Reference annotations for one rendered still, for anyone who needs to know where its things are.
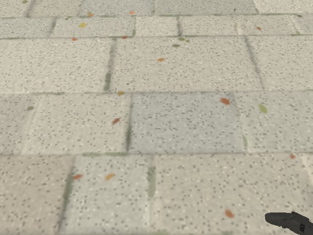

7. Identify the robot right hand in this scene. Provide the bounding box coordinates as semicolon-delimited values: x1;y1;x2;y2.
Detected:
264;211;313;235

